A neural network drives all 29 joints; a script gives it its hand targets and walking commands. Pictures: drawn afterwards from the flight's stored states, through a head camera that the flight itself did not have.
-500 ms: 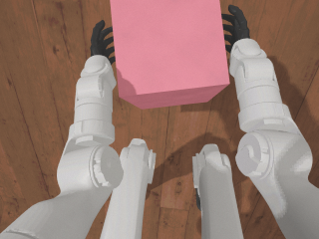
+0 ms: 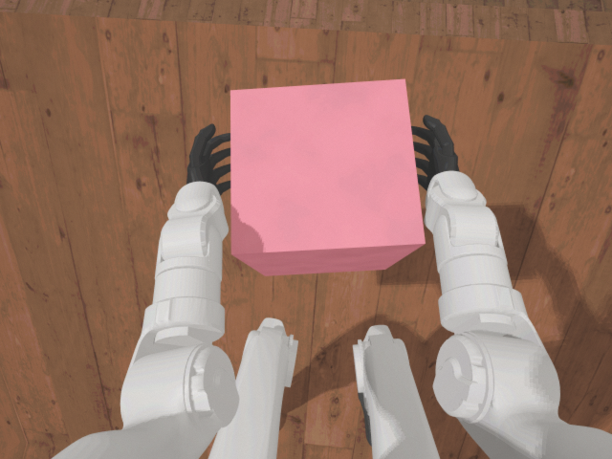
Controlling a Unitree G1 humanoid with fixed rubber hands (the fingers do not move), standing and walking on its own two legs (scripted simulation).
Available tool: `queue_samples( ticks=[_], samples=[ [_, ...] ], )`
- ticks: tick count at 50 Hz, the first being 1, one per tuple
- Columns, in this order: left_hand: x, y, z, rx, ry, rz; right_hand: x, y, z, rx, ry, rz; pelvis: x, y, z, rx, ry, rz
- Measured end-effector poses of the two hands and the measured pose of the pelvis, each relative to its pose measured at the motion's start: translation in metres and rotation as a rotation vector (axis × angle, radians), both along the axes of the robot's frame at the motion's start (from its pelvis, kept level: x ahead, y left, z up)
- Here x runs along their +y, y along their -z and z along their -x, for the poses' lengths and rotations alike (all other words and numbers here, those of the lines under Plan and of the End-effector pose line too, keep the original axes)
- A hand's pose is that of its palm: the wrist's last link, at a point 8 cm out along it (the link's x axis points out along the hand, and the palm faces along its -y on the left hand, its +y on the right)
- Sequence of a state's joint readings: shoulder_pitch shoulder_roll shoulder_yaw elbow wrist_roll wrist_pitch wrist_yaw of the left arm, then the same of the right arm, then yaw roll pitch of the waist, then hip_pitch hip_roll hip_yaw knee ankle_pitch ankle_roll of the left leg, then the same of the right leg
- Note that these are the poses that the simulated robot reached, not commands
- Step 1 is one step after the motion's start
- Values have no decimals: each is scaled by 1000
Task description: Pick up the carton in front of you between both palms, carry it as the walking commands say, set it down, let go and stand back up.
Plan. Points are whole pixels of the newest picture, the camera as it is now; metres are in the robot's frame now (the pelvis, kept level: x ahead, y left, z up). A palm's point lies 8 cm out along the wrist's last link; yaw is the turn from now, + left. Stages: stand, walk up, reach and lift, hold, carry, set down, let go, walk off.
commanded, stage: reach and lift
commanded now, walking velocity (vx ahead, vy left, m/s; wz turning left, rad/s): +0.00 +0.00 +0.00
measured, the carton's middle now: (321, 196) +0.47 +0.02 -0.12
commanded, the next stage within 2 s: hold in 1.92 s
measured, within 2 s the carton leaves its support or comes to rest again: neither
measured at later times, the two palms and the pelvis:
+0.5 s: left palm (151, 163) +0.40 +0.16 +0.11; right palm (513, 163) +0.41 -0.14 +0.11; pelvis +0.05 +0.00 +0.14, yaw +0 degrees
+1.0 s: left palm (37, 112) +0.37 +0.16 +0.24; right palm out of the picture +0.37 -0.14 +0.24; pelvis +0.08 +0.01 +0.22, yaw +0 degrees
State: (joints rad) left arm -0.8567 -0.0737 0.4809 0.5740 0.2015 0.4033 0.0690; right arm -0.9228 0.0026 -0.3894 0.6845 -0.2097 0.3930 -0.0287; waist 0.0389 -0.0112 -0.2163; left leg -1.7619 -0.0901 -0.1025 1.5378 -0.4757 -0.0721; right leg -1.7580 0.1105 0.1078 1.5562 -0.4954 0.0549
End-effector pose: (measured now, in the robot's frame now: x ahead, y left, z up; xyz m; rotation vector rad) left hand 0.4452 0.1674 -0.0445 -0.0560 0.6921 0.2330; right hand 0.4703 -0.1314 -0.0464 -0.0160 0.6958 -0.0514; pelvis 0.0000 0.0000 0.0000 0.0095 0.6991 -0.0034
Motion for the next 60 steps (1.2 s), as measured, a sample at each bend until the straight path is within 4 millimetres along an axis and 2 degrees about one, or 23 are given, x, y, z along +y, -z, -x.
queue_samples(
  ticks=[11, 25, 36, 42, 48, 60],
  samples=[
    [-3, -73, 19, 1, 15, 7, -3, -73, 25, 2, 23, -3, -1, -63, -21, -112, -7, 4],
    [-6, -156, 41, -2, 44, 4, -7, -156, 56, -2, 56, -5, 1, -140, -50, -284, -4, 7],
    [-8, -220, 58, -9, 66, 4, -9, -221, 79, -9, 76, -2, 4, -189, -74, -467, -4, 9],
    [-9, -253, 67, -24, 87, -8, -10, -254, 90, -25, 81, 6, 5, -207, -83, -580, -4, 10],
    [-10, -278, 73, -29, 111, -29, -12, -280, 99, -31, 70, 29, 6, -215, -83, -680, -6, 9],
    [-11, -283, 82, 1, 114, -31, -13, -284, 108, -2, 71, 28, 6, -215, -68, -750, -4, 9]
  ],
)
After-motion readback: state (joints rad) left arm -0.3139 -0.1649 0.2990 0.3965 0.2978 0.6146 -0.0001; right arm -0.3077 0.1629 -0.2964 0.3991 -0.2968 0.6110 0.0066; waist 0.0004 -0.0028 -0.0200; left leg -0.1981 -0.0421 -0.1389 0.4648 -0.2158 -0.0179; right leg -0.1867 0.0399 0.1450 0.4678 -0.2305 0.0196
